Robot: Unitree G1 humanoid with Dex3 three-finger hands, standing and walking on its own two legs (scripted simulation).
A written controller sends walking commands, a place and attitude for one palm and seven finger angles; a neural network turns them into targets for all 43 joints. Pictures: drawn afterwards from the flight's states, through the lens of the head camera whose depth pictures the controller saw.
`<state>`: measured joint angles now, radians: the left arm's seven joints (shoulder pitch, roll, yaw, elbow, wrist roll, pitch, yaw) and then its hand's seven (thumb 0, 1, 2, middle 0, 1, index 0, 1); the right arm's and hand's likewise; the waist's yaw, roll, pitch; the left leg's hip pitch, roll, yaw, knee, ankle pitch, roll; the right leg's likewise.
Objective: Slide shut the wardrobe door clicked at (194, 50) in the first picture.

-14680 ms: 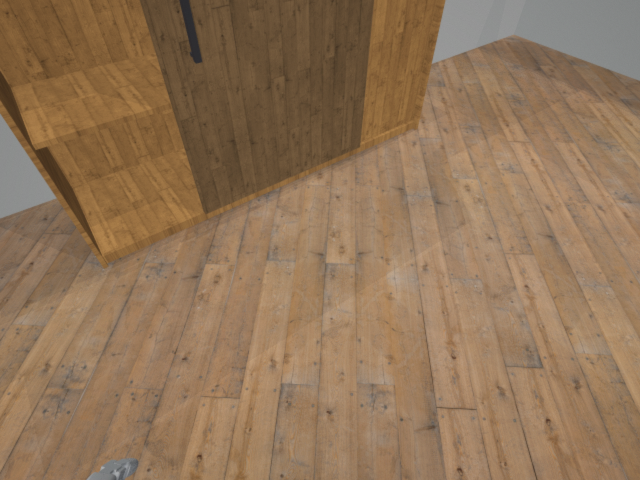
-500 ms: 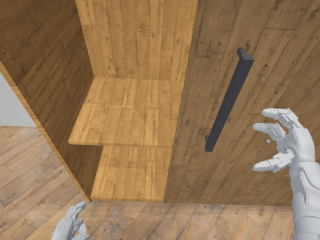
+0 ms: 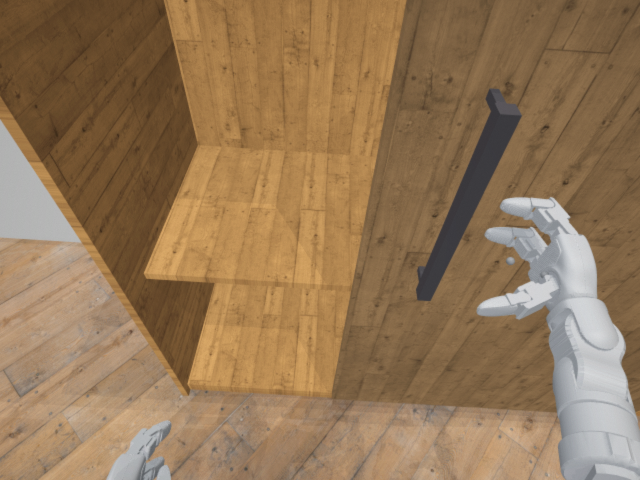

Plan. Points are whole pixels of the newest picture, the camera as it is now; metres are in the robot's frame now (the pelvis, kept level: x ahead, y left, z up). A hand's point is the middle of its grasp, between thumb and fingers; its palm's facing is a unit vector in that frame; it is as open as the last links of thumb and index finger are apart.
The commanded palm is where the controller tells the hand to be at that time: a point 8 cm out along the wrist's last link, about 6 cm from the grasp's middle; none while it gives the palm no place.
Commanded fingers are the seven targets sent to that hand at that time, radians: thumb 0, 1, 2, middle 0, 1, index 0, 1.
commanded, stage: move the hooked fingers beside the handle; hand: right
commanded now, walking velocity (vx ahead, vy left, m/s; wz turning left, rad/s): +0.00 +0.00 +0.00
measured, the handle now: (452, 215) +0.44 -0.12 +0.12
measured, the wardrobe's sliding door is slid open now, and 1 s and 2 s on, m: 0.43 0.43 0.43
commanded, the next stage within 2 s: feel for the door with the fingertips in 0.88 s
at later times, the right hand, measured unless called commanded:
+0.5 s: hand (505, 263) +0.37 -0.18 +0.11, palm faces -0.02 +1.00 -0.03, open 14.0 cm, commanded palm +0.35 -0.23 +0.10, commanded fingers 0.00 0.50 -0.30 0.30 1.20 0.30 1.20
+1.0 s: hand (505, 267) +0.36 -0.18 +0.11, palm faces -0.02 +1.00 -0.02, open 14.0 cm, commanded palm +0.34 -0.22 +0.10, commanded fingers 0.00 0.50 -0.30 0.30 1.20 0.30 1.20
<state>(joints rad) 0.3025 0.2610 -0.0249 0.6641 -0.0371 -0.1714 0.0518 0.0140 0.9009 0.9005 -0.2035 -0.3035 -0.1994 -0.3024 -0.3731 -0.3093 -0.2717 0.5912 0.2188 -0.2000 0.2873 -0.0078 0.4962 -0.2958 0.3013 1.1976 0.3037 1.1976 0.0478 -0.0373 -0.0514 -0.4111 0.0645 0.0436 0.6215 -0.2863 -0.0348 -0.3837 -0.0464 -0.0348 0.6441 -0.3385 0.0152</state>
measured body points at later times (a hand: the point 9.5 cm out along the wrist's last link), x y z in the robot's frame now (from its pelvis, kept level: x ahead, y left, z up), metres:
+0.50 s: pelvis +0.00 +0.00 +0.00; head +0.02 +0.01 +0.45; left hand +0.11 +0.26 -0.11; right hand +0.37 -0.23 +0.11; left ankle +0.02 +0.14 -0.72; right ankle -0.01 -0.13 -0.72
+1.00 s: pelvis +0.00 +0.00 +0.00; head +0.01 +0.02 +0.45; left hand +0.12 +0.25 -0.10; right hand +0.36 -0.23 +0.11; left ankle +0.02 +0.14 -0.72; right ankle -0.01 -0.13 -0.72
